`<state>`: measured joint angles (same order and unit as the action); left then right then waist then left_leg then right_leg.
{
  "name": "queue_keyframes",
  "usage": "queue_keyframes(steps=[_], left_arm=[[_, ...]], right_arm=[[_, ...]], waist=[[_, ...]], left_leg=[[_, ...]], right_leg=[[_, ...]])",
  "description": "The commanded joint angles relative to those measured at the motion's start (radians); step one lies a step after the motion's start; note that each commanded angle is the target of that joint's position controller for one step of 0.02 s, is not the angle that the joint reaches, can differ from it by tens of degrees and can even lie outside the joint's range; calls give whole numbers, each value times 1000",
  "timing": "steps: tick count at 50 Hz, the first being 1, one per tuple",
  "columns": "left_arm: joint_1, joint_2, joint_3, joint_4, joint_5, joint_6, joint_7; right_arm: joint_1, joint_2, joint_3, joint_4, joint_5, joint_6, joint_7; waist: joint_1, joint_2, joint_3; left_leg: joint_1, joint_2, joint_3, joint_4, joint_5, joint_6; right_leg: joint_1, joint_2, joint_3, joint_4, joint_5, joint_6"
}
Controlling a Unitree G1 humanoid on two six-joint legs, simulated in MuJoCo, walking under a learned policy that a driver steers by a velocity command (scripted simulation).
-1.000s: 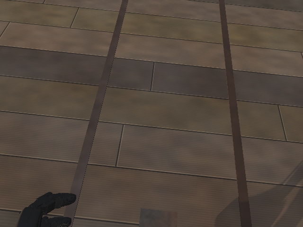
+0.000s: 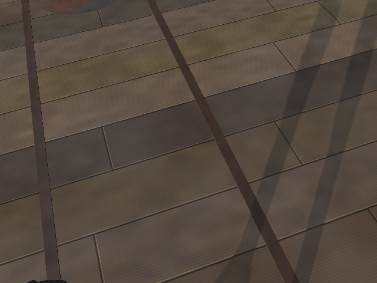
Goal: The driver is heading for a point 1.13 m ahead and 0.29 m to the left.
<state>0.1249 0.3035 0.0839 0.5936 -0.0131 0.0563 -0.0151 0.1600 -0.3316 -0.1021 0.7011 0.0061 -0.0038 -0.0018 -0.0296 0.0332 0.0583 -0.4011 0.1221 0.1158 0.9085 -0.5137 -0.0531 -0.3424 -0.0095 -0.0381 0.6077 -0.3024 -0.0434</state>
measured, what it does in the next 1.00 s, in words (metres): walks ahead, turning left: left foot, then right foot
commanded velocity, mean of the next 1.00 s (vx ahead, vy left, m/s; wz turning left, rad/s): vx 0.82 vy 0.00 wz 0.39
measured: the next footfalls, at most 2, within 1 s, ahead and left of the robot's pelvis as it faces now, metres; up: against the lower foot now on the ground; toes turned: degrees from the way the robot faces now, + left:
left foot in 0.52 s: +0.41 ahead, +0.16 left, +0.00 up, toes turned +15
right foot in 0.98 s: +0.91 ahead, +0.23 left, +0.00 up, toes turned +30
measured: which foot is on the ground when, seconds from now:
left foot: up 0.00-0.50, down 0.52-1.00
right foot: down 0.00-0.54, up 0.56-0.96, down 0.98-1.00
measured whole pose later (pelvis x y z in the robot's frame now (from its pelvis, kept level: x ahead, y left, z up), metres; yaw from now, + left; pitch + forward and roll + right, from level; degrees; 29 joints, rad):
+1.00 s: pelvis +0.69 +0.22 -0.03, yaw +29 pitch +2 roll -1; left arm 0.06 0.27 -0.01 0.66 0.03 -0.07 -0.01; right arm 0.46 -0.34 -0.06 0.90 -0.03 -0.07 -0.01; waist -0.05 0.01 0.04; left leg 0.19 -0.14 -0.18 0.56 -0.41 0.14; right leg -0.56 0.03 -0.05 0.55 -0.03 -0.07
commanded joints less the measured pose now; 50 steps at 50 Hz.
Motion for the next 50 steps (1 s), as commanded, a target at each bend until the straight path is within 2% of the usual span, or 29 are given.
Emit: queue_keyframes(steps=[1, 3, 5, 8, 9, 12, 15, 19, 21, 22, 24, 25, 26, 27, 28, 29, 30, 31, 32, 34, 36, 39, 42, 45, 46, 47, 48, 49, 50], left_arm=[[216, 170, 46, 14, -11, -61, 10], [129, 133, 20, 7, -4, -78, 18], [129, 131, 16, 7, 12, -100, 21], [163, 133, 14, 32, 13, -127, 24], [223, 148, 14, 69, 44, -120, 5], [247, 129, 8, 79, 57, -129, -2], [248, 137, 12, 103, 56, -142, 13], [244, 123, 11, 143, 60, -157, 27], [274, 124, 12, 176, 67, -154, 28], [273, 132, 13, 187, 68, -150, 29], [266, 180, 18, 199, 67, -136, 31], [253, 208, 24, 195, 67, -120, 31], [216, 218, 21, 174, 57, -115, 31], [254, 81, -19, 114, 45, -130, 12], [176, 51, -34, 66, 54, -156, -4], [22, 95, -31, 22, 62, -169, -5], [28, 94, -37, 24, 55, -182, -3], [41, 78, -45, 40, 64, -180, 1], [81, 71, -49, 36, 75, -166, 3], [98, 68, -55, 47, 90, -125, -3], [35, 59, -62, 24, 91, -103, -12], [-131, 36, -78, -25, 75, -113, -26], [-202, 10, -91, -38, 55, -129, -34], [-189, 54, -75, -31, 52, -133, -23], [-116, 86, -61, -14, 51, -134, -16], [22, 131, -41, 24, 38, -132, -3], [233, 172, -20, 86, 23, -125, 16], [459, 209, 1, 152, 24, -115, 40], [563, 295, 29, 179, 52, -113, 52]], right_arm=[[-121, -95, -17, -119, 26, -40, 14], [-87, -109, -24, -94, 3, -53, 15], [-59, -91, -21, -72, 4, -72, 19], [-44, -57, -5, -51, 12, -75, 17], [-6, -33, 9, -19, -85, -22, 53], [-56, -50, 1, -37, -36, 12, 85], [-66, -61, -1, -39, -42, 6, 91], [-116, -49, 16, -59, -47, 4, 109], [-162, -32, 31, -83, -43, 7, 111], [-162, -23, 38, -91, -39, 8, 107], [-51, -40, 31, -76, -26, 10, 83], [121, -73, 15, -33, -17, 3, 70], [365, -127, -12, 40, -28, -12, 59], [408, -276, -54, 62, -40, -8, 41], [362, -306, -58, 39, -13, -10, 42], [334, -281, -54, 44, -14, -9, 40], [342, -256, -49, 64, -18, -13, 28], [297, -211, -38, 62, -20, -19, 20], [250, -176, -24, 53, -15, -27, 14], [211, -128, -4, 35, -5, -44, 13], [234, -124, 2, 35, -1, -61, 14], [286, -106, 9, 60, -3, -76, 13], [340, -111, 12, 93, 12, -91, 11], [315, -156, 8, 118, 8, -101, -2], [298, -190, 2, 118, 0, -102, -8], [276, -220, -6, 121, -21, -97, -11], [227, -231, -11, 122, -50, -86, -14], [168, -200, -5, 123, -66, -78, -15], [204, -70, 28, 87, -42, -86, -8]], waist=[[126, -189, -158], [76, -209, -71], [60, -178, -57], [57, -156, -47], [60, -156, -55], [81, -170, 34], [59, -128, 65], [61, -125, 114], [81, -117, 139], [74, -116, 134], [11, -148, 12], [-75, -159, -95], [-195, -96, -220], [-134, 181, -278], [-94, 227, -343], [-114, 90, -206], [-83, 15, -141], [-35, -73, -80], [19, -42, -57], [51, -17, -32], [44, -23, 24], [-13, -11, 85], [-65, 28, 59], [-38, 17, 2], [4, 49, -53], [79, 72, -132], [194, 77, -224], [313, 46, -282], [289, -216, -346]], left_leg=[[-455, -16, -127, 234, 11, 42], [-426, -5, -139, 171, 186, 43], [-421, -14, -133, 128, 329, 40], [-451, -9, -140, 44, 462, 22], [-394, -37, -75, 64, 432, 7], [-432, -82, -174, 74, 460, 0], [-513, -74, -202, 66, 489, 23], [-488, -27, -115, -36, 456, 95], [-457, -19, -52, -96, 393, 148], [-404, -38, -13, -138, 340, 181], [-178, -157, 86, -142, 201, 250], [14, -232, 110, -124, 131, 274], [351, -269, 42, -229, 152, 300], [656, -30, -443, -385, -196, 394], [731, 110, -988, -652, -369, 460], [690, 103, -941, -675, -190, 409], [592, 98, -835, -653, -25, 385], [445, 44, -699, -643, 78, 340], [335, 9, -621, -645, 147, 337], [220, -55, -533, -682, 169, 353], [151, -81, -485, -733, 244, 356], [157, -116, -410, -787, 495, 322], [238, -85, -383, -806, 810, 277], [414, -55, -347, -764, 1103, 237], [466, -31, -353, -679, 1287, 220], [504, -13, -355, -537, 1439, 207], [490, -13, -325, -312, 1492, 202], [363, -54, -272, -9, 1389, 193], [67, -202, -204, 497, 787, 153]], right_leg=[[400, -318, 509, -383, -417, -231], [305, -268, 449, -437, -379, -195], [304, -242, 393, -471, -281, -181], [335, -236, 298, -496, -181, -162], [300, -190, 225, -531, -196, -127], [252, -232, 150, -569, -205, -105], [337, -288, 90, -585, -184, -91], [407, -298, -54, -605, -88, -63], [453, -301, -121, -593, 47, -62], [469, -294, -164, -548, 242, -56], [506, -288, -220, -301, 971, -49], [477, -284, -231, -46, 1229, -52], [295, -245, -237, 302, 1145, -28], [-133, -112, -202, 680, 449, 36], [-380, 66, 9, 880, -143, 55], [-510, 11, 121, 912, -60, 34], [-495, -41, 117, 861, -7, 23], [-423, -89, 113, 759, 24, 17], [-356, -106, 112, 696, 27, 31], [-304, -125, 103, 627, -2, 64], [-330, -132, 55, 510, 39, 88], [-339, -103, -6, 239, 258, 94], [-233, -56, -47, 19, 470, 53], [-121, 11, -57, -95, 471, -5], [-35, 42, -46, -91, 411, -19], [86, 69, -29, -60, 322, -32], [250, 78, -49, -41, 222, -43], [456, 25, -31, -19, 117, -63], [650, -173, 323, -34, -212, -167]])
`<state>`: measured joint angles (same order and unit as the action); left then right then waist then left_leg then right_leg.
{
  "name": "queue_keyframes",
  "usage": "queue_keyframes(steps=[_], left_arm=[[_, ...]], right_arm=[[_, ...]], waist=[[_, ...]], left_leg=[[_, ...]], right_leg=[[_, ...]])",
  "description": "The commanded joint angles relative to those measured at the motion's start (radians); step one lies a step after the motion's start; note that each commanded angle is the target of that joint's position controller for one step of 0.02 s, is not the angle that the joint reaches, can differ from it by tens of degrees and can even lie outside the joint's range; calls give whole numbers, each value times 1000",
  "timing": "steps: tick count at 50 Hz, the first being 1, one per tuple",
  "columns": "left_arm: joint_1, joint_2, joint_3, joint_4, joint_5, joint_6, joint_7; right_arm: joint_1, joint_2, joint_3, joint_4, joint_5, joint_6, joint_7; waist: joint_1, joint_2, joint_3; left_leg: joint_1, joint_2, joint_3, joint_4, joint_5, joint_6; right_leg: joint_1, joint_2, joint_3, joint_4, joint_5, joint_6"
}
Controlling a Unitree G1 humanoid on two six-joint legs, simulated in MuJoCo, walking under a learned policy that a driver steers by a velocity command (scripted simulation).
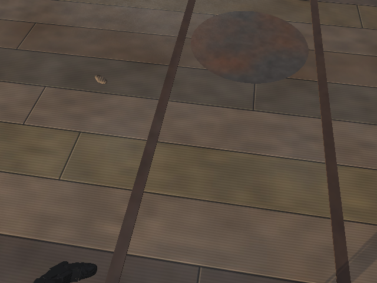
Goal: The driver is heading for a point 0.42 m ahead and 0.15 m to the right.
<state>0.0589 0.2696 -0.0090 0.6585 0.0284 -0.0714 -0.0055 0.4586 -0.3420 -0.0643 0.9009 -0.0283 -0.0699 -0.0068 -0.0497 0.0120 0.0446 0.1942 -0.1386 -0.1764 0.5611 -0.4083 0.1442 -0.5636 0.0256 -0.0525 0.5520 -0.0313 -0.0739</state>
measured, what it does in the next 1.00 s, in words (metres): walks ahead, turning right: left foot, then right foot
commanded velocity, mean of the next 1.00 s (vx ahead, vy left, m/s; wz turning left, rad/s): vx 0.47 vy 0.00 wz -0.22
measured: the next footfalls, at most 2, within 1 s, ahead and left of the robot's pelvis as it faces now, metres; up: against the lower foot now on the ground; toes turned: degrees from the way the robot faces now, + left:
left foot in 0.38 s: +0.60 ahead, +0.08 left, +0.00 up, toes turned -15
right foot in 0.76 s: +0.69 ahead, -0.17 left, +0.00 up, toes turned -14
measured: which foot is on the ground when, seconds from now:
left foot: down 0.00-0.00, up 0.02-0.36, down 0.38-1.00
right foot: down 0.00-0.38, up 0.40-0.74, down 0.76-1.00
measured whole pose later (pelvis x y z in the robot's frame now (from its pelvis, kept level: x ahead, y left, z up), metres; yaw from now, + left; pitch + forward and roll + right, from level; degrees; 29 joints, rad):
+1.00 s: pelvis +0.62 -0.04 +0.03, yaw -16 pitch +0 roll +0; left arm 0.07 0.21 0.01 0.79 0.01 0.01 0.00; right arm 0.23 -0.26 -0.01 0.92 -0.01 0.00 -0.02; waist -0.03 0.01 0.01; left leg -0.20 0.03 -0.01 0.55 -0.36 -0.02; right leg -0.36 0.04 0.03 0.54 -0.19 -0.01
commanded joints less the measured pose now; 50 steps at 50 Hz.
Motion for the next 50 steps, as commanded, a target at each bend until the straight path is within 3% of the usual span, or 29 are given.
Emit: queue_keyframes(steps=[1, 2, 3, 4, 6, 8, 13, 16, 18, 19, 20, 21, 22, 23, 24, 25, 26, 28, 30, 33, 38, 39, 40, 41, 42, 43, 46, 48, 50], left_arm=[[547, 320, 121, 130, 14, 16, 14], [382, 226, 112, 103, 2, 15, -3], [335, 146, 97, 98, -12, 10, -12], [335, 114, 88, 117, -10, 7, -14], [371, 99, 74, 179, -8, -3, -5], [381, 138, 84, 195, -14, -17, 1], [361, 192, 115, 173, -29, -29, -14], [508, 164, 109, 243, -48, -17, -14], [522, 185, 111, 266, -45, -10, 3], [450, 120, 91, 224, -75, -4, 10], [389, 82, 72, 176, -32, -8, 18], [597, -10, 49, 206, -23, -17, 17], [646, 59, 53, 215, -58, -15, 14], [536, 103, 65, 200, -79, -4, 24], [372, 140, 75, 161, -65, 6, 34], [282, 137, 84, 143, -41, 8, 36], [335, 76, 75, 131, -44, 15, 34], [309, 20, 63, 121, -43, 22, 28], [259, -12, 47, 103, -33, 17, 22], [187, 22, 47, 92, -30, 17, 4], [120, 108, 70, 67, -4, 24, 5], [120, 172, 83, 55, 3, 25, 15], [121, 186, 82, 48, 12, 37, 24], [133, 97, 56, 45, 1, 51, 23], [121, 65, 49, 68, -17, 59, 16], [88, 72, 52, 65, -19, 65, 11], [-77, 113, 63, 45, -19, 77, 8], [-26, 81, 60, 65, -21, 77, 4], [-9, 42, 54, 79, -17, 62, 5]], right_arm=[[22, 16, 17, -136, 19, -45, 22], [-42, -38, 23, -135, 4, -44, 16], [-156, -72, 26, -152, -17, -46, 22], [-240, -75, 29, -179, -31, -45, 27], [-304, -30, 48, -231, -57, -26, 33], [-327, -11, 68, -268, -60, -11, 37], [-520, 9, 99, -339, -8, -18, 60], [-541, 0, 88, -331, -29, -33, 40], [-394, -23, 70, -286, -40, -50, 20], [-274, -96, 24, -293, 28, -75, 3], [-62, -168, 9, -235, 18, -74, -10], [-40, -166, 18, -219, -10, -59, 3], [-30, -168, -6, -199, 20, -43, 16], [-121, -115, -8, -204, 29, -34, 13], [-228, -42, 15, -217, 32, -37, 15], [-234, -10, 31, -204, 29, -47, 23], [-277, -18, 27, -181, 18, -47, 23], [-301, 9, 28, -157, 17, -48, 22], [-327, -36, 14, -140, 26, -36, 13], [-283, -87, -1, -105, 36, -21, 1], [-239, -76, 9, -52, 49, -17, 4], [-184, -56, 17, -45, 29, -23, 6], [-54, -10, 34, -24, 13, -30, 11], [-45, -7, 42, -8, 15, -16, 10], [-51, -12, 42, -17, 36, 7, 7], [-127, -46, 30, -21, 39, 33, -6], [-96, -10, 35, 5, 11, 74, -21], [-127, -62, 27, 3, 6, 77, -19], [-178, -77, 21, 11, 19, 71, -23]], waist=[[162, -470, -371], [126, -282, -248], [126, -77, -170], [115, 13, -111], [59, 4, -3], [23, -43, 46], [76, -46, 72], [144, -13, 26], [74, -61, -74], [-41, -97, -181], [-124, 37, -368], [-5, 275, -507], [-21, 254, -549], [-18, 148, -415], [-19, 27, -235], [-17, -8, -119], [64, 60, -134], [83, 70, -112], [88, 68, -135], [67, 86, -169], [86, 35, -117], [67, -47, -150], [15, -181, -249], [51, -206, -317], [37, -195, -327], [53, -129, -252], [-35, -131, -159], [21, -36, -84], [55, 70, -45]], left_leg=[[-773, -88, 13, 977, -46, -57], [-903, 29, 35, 990, 44, -37], [-881, 89, 32, 921, 120, -43], [-852, 123, 42, 823, 133, -48], [-819, 163, 49, 696, 93, -94], [-833, 208, 65, 546, 58, -132], [-490, 171, 189, 90, 468, -177], [-534, 113, 228, -42, 533, -142], [-373, 71, 232, -127, 553, -107], [-130, 183, 103, -115, 688, -68], [135, 383, -29, 6, 1042, -28], [341, 614, -293, 94, 1492, 102], [334, 652, -447, -2, 1245, 204], [180, 589, -389, -103, 929, 192], [-52, 496, -249, -158, 953, 142], [-193, 423, -118, -175, 1139, 107], [-228, 425, -106, -203, 1035, 118], [-337, 372, -10, -251, 1029, 90], [-405, 332, 76, -260, 1065, 76], [-414, 333, 94, -269, 937, 64], [-426, 284, 88, -132, 669, -19], [-467, 226, 127, -46, 526, -71], [-568, 167, 156, 72, 155, -126], [-596, 158, 143, 192, -190, -164], [-624, 184, 123, 201, -219, -178], [-595, 183, 130, 174, -162, -185], [-370, 180, 148, -94, 190, -188], [-434, 209, 126, -142, 162, -154], [-520, 222, 107, -161, 78, -119]], right_leg=[[940, -336, 920, -218, -462, -239], [851, -325, 958, -284, -608, -280], [698, -295, 846, -299, -587, -266], [574, -251, 744, -308, -526, -233], [383, -170, 610, -331, -382, -214], [295, -153, 559, -370, -327, -233], [84, -90, 414, -492, -51, -161], [389, -78, 337, -316, 431, -84], [482, -56, 311, -65, 656, -17], [349, -55, 359, 141, 540, 29], [205, 24, 264, 455, 42, 65], [10, 111, 294, 767, -658, 101], [-95, 82, 299, 897, -615, 123], [-155, 10, 228, 876, -525, 128], [-122, -29, 165, 804, -446, 134], [-94, -31, 156, 746, -455, 133], [-64, -62, 176, 674, -409, 135], [25, -76, 147, 476, -370, 125], [136, -53, 99, 248, -228, 120], [261, -29, 93, 94, -1, 107], [392, -34, 112, -113, 168, 20], [493, -134, 195, -101, 568, -22], [668, -293, 324, -32, 870, -147], [700, -364, 388, -31, 885, -229], [666, -372, 446, -79, 570, -246], [546, -312, 429, -136, 386, -202], [277, -189, 284, -157, 70, -77], [275, -82, 186, -135, -206, 14], [340, -31, 131, -87, -111, 42]])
